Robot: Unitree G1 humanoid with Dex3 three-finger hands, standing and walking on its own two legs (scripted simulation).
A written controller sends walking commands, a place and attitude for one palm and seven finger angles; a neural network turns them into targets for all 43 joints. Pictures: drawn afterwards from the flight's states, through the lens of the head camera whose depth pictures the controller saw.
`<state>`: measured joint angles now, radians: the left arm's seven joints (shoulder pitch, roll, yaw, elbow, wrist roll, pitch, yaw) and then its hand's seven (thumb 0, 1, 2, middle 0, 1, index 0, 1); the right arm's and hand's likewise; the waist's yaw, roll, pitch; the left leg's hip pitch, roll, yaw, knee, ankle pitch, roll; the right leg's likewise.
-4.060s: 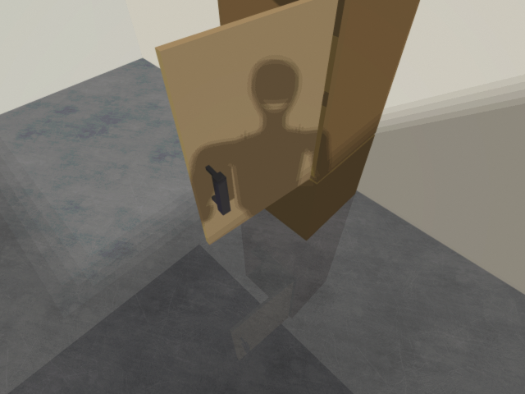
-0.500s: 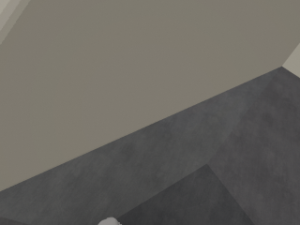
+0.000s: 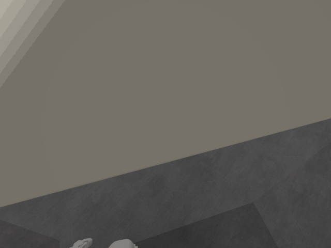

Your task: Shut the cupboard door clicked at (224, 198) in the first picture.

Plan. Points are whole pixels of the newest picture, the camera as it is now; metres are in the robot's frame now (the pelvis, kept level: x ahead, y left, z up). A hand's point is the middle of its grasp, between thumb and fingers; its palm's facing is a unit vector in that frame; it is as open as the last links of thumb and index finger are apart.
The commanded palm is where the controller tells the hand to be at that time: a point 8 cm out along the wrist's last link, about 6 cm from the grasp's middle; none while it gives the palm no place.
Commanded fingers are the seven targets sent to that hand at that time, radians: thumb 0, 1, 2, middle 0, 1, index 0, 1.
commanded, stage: turn to face it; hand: left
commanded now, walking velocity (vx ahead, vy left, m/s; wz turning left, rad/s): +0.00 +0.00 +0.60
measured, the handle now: out of the picture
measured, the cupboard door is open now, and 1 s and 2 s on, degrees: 84 84 84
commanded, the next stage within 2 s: none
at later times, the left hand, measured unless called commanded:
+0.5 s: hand out of the picture +0.08 +0.17 -0.16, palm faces +0.30 -0.90 -0.32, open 7.3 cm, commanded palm none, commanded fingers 0.00 0.90 0.90 -0.20 -0.30 -0.20 -0.30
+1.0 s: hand out of the picture +0.04 +0.14 -0.16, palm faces +0.59 -0.76 -0.29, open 7.4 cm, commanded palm none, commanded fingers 0.00 0.90 0.90 -0.20 -0.30 -0.20 -0.30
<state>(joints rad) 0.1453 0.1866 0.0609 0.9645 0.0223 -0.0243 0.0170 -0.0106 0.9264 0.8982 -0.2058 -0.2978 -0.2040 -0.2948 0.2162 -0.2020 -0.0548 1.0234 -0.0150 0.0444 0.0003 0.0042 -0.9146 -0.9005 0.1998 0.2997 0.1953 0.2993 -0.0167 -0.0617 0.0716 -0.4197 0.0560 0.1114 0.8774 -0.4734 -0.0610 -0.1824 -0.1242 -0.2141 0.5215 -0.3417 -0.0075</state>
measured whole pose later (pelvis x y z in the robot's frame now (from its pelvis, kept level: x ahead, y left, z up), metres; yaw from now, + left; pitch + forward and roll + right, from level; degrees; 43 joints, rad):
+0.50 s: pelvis +0.06 -0.06 -0.01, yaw +18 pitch +0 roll +2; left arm 0.17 0.22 0.05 0.88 0.03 0.02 0.02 0.00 0.91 0.90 -0.20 -0.30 -0.20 -0.29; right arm 0.14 -0.27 -0.09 0.92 -0.02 0.08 0.01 0.00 -0.90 -0.90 0.20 0.30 0.20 0.30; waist -0.01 0.03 0.11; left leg -0.50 0.01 -0.02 1.06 -0.49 -0.04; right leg -0.29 -0.09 -0.11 0.62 -0.34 -0.01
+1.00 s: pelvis +0.08 -0.10 -0.01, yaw +35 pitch +0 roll +0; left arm 0.14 0.26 0.07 0.88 0.01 0.05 0.00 0.00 0.91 0.90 -0.20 -0.30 -0.20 -0.29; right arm 0.14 -0.23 -0.05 0.90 -0.03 0.06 0.00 0.00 -0.90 -0.90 0.20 0.30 0.20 0.30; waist 0.01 0.01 0.11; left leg -0.32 0.03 -0.08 0.58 -0.26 -0.05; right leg -0.36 -0.06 -0.04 0.76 -0.41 0.07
